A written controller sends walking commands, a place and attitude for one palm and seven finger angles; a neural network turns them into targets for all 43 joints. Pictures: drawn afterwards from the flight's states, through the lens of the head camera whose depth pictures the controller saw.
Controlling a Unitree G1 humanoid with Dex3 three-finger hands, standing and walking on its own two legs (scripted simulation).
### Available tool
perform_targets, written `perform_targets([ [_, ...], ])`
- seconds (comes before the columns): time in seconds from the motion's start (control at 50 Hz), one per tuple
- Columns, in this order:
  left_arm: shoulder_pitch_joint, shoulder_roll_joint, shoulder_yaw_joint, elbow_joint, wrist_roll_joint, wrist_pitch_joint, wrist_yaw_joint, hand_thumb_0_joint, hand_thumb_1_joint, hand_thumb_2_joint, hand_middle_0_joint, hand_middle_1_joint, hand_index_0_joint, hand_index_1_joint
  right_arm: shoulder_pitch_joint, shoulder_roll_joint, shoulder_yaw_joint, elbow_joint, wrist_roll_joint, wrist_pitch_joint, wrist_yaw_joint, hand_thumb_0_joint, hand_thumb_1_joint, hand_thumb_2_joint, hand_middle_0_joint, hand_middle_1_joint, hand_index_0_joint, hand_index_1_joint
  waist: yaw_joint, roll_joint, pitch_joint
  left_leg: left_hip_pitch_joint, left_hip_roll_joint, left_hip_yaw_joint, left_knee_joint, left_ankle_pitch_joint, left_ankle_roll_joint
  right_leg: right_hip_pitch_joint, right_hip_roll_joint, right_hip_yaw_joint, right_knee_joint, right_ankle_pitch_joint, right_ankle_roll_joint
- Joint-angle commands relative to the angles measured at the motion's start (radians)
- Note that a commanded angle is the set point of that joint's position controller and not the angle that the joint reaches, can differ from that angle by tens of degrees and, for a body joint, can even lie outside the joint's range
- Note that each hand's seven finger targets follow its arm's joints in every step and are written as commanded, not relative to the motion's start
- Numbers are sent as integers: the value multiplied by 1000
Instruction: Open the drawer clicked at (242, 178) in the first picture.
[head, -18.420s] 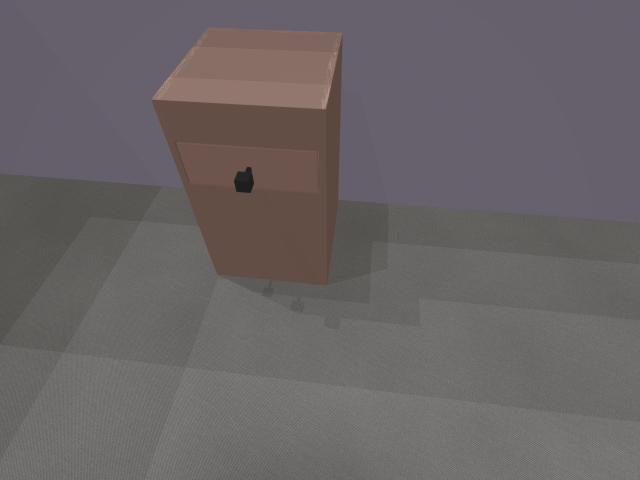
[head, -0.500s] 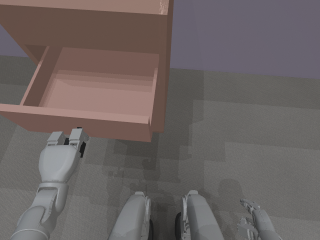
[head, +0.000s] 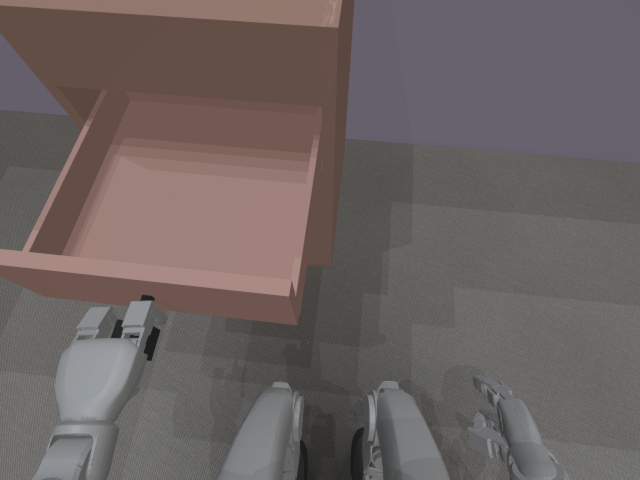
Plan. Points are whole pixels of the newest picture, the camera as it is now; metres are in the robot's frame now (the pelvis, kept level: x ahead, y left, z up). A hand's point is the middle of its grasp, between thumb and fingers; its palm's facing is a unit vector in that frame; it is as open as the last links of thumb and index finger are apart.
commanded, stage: pull the drawer open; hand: left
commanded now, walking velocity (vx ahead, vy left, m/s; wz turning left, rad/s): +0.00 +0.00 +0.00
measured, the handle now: (139, 325) +0.29 +0.26 -0.05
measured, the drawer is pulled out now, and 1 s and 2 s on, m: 0.28 0.30 0.30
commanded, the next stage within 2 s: open the thumb to release the handle in 0.30 s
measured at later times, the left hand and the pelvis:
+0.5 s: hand (123, 389) +0.22 +0.27 -0.07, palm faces -0.10 -0.05 -0.99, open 7.8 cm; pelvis +0.00 +0.00 -0.01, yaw +0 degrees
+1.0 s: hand (123, 384) +0.22 +0.27 -0.06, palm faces -0.08 -0.04 -1.00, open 13.2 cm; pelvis -0.01 -0.01 -0.01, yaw +1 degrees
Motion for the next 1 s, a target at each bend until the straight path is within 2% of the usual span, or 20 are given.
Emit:
perform_targets([
  [0.0,90,215,143,-178,-22,3,46,0,900,900,-400,-1350,-400,-1350,-15,-123,-48,-123,-3,-45,-12,0,-900,-900,200,300,200,300,39,44,-382,262,-8,-80,-189,329,-22,287,-5,82,-178,220,-6],
  [0.1,135,226,169,-176,-31,-15,44,0,900,900,-400,-1350,-400,-1350,-25,-115,-46,-117,-3,-54,-17,0,-900,-900,200,300,200,300,45,15,-370,218,-11,-76,-169,296,-17,287,-6,94,-177,196,-4],
  [0.12,153,239,186,-194,-26,-20,48,0,900,900,-400,-1350,-400,-1350,-26,-114,-46,-124,-5,-53,-16,0,-900,-900,200,300,200,300,56,25,-393,214,-14,-75,-169,294,-20,288,-6,100,-168,182,-5],
  [0.14,155,228,170,-206,-23,-20,49,0,900,900,-400,-1350,-400,-1350,-29,-115,-46,-126,-4,-54,-15,0,-900,-900,200,300,200,300,50,43,-379,224,-14,-78,-170,293,-23,272,-6,96,-169,180,-7],
  [0.16,161,231,179,-215,-29,-20,48,0,900,900,-400,-1350,-400,-1350,-37,-112,-44,-123,-5,-54,-14,0,-900,-900,200,300,200,300,56,59,-389,234,-11,-77,-174,309,-22,275,-8,87,-163,190,-10],
  [0.22,270,215,179,-234,-36,-19,40,0,900,900,-400,-1350,-400,-1350,-38,-102,-46,-138,-2,-49,-12,0,-900,-900,200,300,200,300,74,41,-416,244,-18,-72,-178,335,-26,304,-2,103,-164,226,-9],
  [0.32,332,205,172,-256,-48,-19,27,0,900,900,-400,-1350,-400,-1350,-51,-90,-43,-145,1,-49,-10,0,-900,-900,200,300,200,300,76,42,-404,230,-19,-68,-180,338,-24,328,-2,118,-168,252,-11],
  [0.36,331,219,196,-244,-51,-25,27,0,900,900,-400,-1350,-400,-1350,-61,-86,-42,-137,3,-51,-14,0,-900,-900,200,300,200,300,78,20,-391,217,-16,-72,-177,337,-22,332,0,123,-162,257,-14],
  [0.38,53,184,98,-270,-35,-31,35,0,900,900,-400,-1350,-400,-1350,-43,-110,-36,-118,-6,-56,-15,0,-900,-900,200,300,200,300,-16,24,-370,195,-3,-83,-138,306,-18,240,-12,113,-159,225,2],
  [0.4,40,212,140,-254,-26,-44,44,0,830,870,-395,-1342,-395,-1342,-29,-111,-45,-113,-9,-69,-20,0,-900,-900,200,300,200,300,13,42,-375,197,-4,-80,-132,289,-18,235,-13,102,-151,192,2],
  [0.42,72,211,146,-209,-18,-46,48,0,760,840,-390,-1335,-390,-1335,-20,-112,-43,-106,-11,-73,-24,0,-900,-900,200,300,200,300,14,17,-383,198,-6,-79,-128,294,-18,230,-9,99,-149,192,2],
  [0.5,90,208,146,-208,-24,-37,51,0,480,720,-370,-1305,-370,-1305,-1,-121,-52,-116,-10,-71,-20,0,-900,-900,200,300,200,300,27,27,-412,233,-11,-82,-139,337,-22,253,-11,85,-145,232,-1],
  [0.52,74,210,144,-220,-23,-34,53,0,410,690,-365,-1298,-365,-1298,2,-123,-52,-117,-9,-67,-21,0,-900,-900,200,300,200,300,22,8,-431,238,-11,-84,-139,345,-23,254,-10,89,-144,239,2],
  [0.6,81,197,125,-203,-40,-6,39,0,130,570,-345,-1268,-345,-1268,4,-122,-53,-119,-2,-61,-24,0,-900,-900,200,300,200,300,21,1,-410,226,-11,-78,-149,324,-17,283,-14,85,-162,233,5],
  [0.62,53,199,119,-204,-39,-4,37,0,60,540,-340,-1260,-340,-1260,8,-121,-51,-116,-1,-60,-26,0,-900,-900,200,300,200,300,11,-18,-415,216,-11,-75,-145,312,-15,287,-16,92,-171,225,9],
  [0.68,56,214,131,-183,-43,0,30,0,-150,450,-325,-1237,-325,-1237,9,-118,-47,-112,3,-60,-31,0,-900,-900,200,300,200,300,21,-18,-413,204,-12,-71,-152,297,-13,305,-17,94,-173,207,8],
  [0.78,32,213,124,-151,-47,-5,21,0,-500,300,-300,-1200,-300,-1200,2,-116,-42,-107,5,-67,-35,0,-900,-900,200,300,200,300,12,-24,-369,159,-13,-61,-143,245,-10,309,-21,120,-200,156,10],
  [0.88,-13,233,142,-131,-47,-27,25,0,-500,300,-300,-1200,-300,-1200,3,-118,-44,-95,3,-77,-35,0,-900,-900,200,300,200,300,11,-17,-368,132,-12,-57,-126,225,-7,301,-21,138,-202,126,9],
  [0.96,23,252,171,-124,-51,-31,30,0,-500,300,-300,-1200,-300,-1200,1,-122,-47,-97,3,-78,-27,0,-900,-900,200,300,200,300,31,4,-367,136,-14,-62,-134,244,-9,315,-18,138,-193,147,-1],
  [0.98,47,223,145,-168,-52,-33,30,0,-500,300,-300,-1200,-300,-1200,1,-117,-48,-111,4,-77,-25,0,-900,-900,200,300,200,300,33,19,-407,155,-16,-57,-142,250,-10,327,-19,139,-198,146,3],
])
